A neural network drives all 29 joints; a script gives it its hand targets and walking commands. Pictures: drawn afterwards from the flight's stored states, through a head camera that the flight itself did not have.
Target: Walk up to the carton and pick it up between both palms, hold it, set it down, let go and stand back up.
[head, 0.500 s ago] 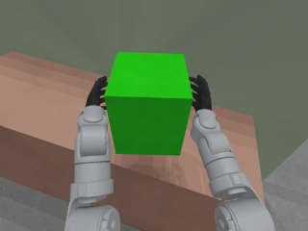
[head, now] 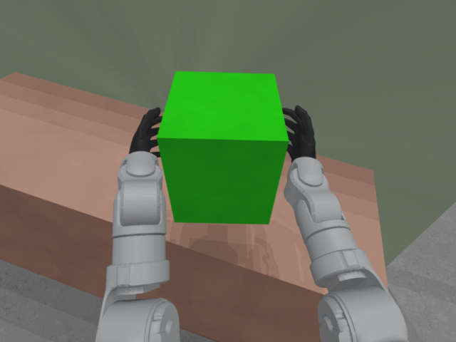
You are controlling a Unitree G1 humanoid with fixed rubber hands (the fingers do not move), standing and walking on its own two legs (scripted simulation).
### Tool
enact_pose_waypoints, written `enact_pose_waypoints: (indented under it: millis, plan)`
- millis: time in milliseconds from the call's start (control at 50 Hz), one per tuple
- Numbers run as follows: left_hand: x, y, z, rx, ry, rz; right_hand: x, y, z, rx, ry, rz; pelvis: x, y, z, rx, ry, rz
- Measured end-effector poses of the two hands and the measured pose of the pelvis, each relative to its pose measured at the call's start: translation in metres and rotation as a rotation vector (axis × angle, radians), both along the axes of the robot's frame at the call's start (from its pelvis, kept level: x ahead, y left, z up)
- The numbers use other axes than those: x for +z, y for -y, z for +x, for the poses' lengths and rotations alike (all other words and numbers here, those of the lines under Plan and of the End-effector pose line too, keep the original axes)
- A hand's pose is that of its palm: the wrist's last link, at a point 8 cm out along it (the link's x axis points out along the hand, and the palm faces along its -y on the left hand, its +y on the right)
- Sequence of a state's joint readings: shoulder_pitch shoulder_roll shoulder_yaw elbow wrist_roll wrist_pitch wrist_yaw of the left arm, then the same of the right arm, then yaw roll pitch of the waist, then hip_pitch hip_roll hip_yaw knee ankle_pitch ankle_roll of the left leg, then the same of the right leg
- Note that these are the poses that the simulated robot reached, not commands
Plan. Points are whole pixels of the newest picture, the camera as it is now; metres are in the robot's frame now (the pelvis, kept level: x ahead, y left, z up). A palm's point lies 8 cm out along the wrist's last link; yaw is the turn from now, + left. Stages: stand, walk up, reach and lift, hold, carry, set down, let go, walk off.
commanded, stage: hold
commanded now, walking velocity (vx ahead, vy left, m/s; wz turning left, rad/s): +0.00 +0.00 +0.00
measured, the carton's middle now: (223, 149) +0.40 +0.00 +0.15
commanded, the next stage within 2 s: none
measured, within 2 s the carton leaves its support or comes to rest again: neither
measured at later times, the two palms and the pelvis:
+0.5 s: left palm (136, 158) +0.36 +0.14 +0.17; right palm (296, 155) +0.36 -0.12 +0.18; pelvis +0.00 +0.00 +0.00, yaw +1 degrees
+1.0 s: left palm (144, 159) +0.36 +0.13 +0.16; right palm (300, 157) +0.36 -0.13 +0.17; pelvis +0.01 +0.00 +0.00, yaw +0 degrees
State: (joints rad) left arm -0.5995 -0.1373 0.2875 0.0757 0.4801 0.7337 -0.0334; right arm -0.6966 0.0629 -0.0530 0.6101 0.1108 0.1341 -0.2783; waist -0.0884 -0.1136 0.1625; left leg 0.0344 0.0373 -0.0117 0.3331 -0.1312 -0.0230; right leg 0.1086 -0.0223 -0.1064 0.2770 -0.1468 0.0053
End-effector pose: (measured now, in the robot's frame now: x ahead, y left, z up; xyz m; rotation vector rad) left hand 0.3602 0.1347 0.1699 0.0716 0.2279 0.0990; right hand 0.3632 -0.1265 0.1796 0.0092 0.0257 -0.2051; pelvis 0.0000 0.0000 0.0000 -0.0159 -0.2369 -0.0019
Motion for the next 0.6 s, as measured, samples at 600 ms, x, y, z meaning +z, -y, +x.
enact_pose_waypoints:
  millis: [600]
  plan:
    - [-0.005,-0.011,-0.001,0.020,-0.021,-0.003,-0.004,-0.011,0.004,0.016,-0.022,0.004,0.000,0.001,0.001,0.009,-0.016,0.004]
